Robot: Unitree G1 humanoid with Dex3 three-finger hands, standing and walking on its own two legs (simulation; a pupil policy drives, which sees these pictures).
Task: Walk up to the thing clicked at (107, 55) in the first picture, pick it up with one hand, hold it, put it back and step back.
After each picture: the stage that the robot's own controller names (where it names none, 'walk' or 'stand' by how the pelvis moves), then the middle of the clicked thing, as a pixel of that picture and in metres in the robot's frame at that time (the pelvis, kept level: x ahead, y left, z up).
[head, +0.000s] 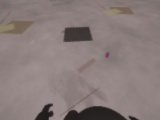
stand; (107, 55) +1.26 -0.35 -0.72
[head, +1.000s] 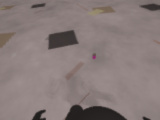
walk; (94, 56) +1.19 +0.03 -0.69
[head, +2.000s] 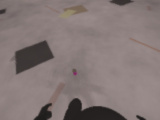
walk; (74, 72) +0.72 +0.31 -0.72
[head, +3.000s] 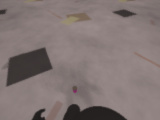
walk; (74, 89) +0.48 +0.22 -0.71
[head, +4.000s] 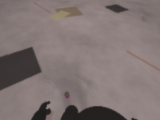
stand; (67, 95) +0.33 +0.25 -0.71
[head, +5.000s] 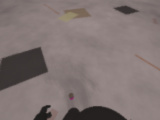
stand; (71, 96) +0.33 +0.21 -0.72
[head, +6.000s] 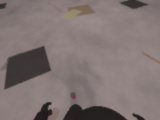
stand; (73, 95) +0.32 +0.22 -0.71
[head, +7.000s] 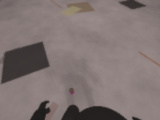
stand; (71, 91) +0.36 +0.21 -0.71
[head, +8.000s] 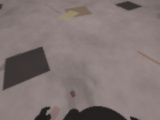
stand; (72, 94) +0.35 +0.23 -0.72
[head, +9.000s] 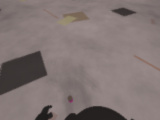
stand; (70, 99) +0.33 +0.24 -0.72
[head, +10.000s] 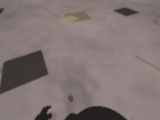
stand; (70, 98) +0.33 +0.24 -0.73
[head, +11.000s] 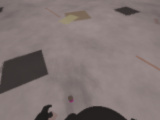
stand; (70, 99) +0.32 +0.23 -0.73
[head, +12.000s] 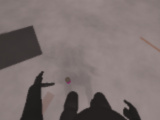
go down; (68, 80) +0.38 +0.22 -0.61
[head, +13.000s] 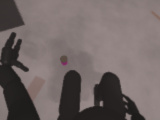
go down; (64, 60) +0.44 +0.22 -0.31
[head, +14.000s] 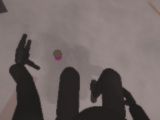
close in; (57, 55) +0.44 +0.23 -0.28
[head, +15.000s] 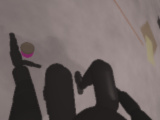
close; (27, 50) +0.43 +0.26 -0.23
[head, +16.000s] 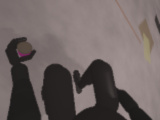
close; (24, 50) +0.42 +0.27 -0.23
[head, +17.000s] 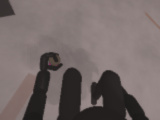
lift; (54, 61) +0.34 +0.26 -0.11
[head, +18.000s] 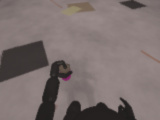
hold; (65, 72) +0.32 +0.18 +0.03
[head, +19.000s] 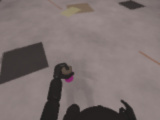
hold; (68, 74) +0.32 +0.17 -0.01
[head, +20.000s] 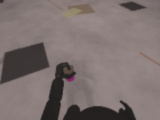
hold; (69, 73) +0.32 +0.16 -0.01
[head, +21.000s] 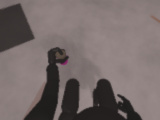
crouch; (62, 57) +0.42 +0.19 -0.09
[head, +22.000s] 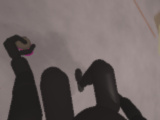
lower; (25, 47) +0.44 +0.25 -0.24
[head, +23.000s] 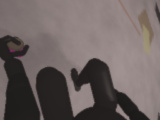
lower; (17, 48) +0.44 +0.27 -0.24
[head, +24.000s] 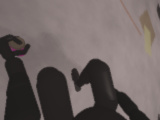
lower; (18, 47) +0.44 +0.27 -0.24
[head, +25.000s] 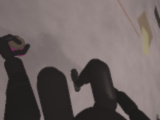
lower; (18, 47) +0.44 +0.27 -0.24
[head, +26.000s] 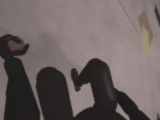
loosen; (18, 47) +0.45 +0.27 -0.24
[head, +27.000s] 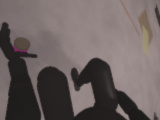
withdraw; (21, 47) +0.44 +0.25 -0.24
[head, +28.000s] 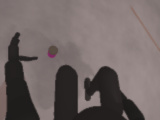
stand; (52, 52) +0.43 +0.23 -0.26
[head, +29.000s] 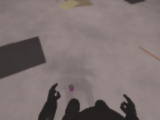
stand; (71, 88) +0.38 +0.18 -0.62
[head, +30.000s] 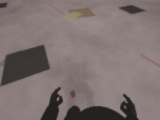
stand; (72, 94) +0.38 +0.19 -0.67
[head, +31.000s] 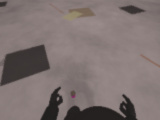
stand; (73, 94) +0.37 +0.19 -0.67
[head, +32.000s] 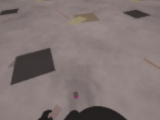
stand; (76, 95) +0.40 +0.19 -0.72
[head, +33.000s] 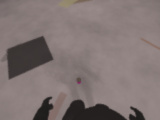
walk; (78, 80) +0.46 +0.14 -0.70
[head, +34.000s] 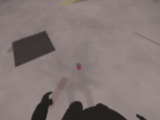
walk; (78, 66) +0.72 +0.19 -0.70
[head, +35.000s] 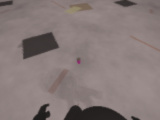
stand; (78, 60) +0.97 +0.23 -0.70
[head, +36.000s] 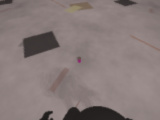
stand; (79, 59) +1.00 +0.22 -0.72
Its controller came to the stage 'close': yes
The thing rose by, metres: 0.71
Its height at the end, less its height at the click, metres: +0.00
